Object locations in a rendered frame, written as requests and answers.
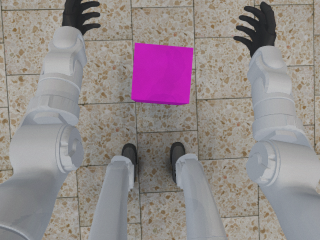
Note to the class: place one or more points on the carton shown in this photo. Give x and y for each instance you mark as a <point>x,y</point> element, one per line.
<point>161,74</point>

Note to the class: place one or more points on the left robot forearm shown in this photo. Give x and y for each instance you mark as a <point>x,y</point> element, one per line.
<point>59,85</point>

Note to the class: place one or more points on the right robot forearm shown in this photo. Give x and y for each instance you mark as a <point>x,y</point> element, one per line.
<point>273,102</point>

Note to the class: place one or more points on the robot left hand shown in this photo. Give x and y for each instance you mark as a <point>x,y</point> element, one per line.
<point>73,17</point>

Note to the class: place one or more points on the robot right upper arm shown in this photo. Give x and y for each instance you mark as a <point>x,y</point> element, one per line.
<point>288,173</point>

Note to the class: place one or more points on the robot right hand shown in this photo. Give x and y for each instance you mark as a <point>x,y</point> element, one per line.
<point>265,34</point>

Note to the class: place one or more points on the robot left foot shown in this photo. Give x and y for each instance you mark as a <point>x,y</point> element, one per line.
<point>129,150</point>

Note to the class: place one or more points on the robot right thigh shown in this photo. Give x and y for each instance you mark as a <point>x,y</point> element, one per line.
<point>203,220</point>

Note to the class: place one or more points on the robot left upper arm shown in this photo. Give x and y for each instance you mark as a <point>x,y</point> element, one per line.
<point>42,156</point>

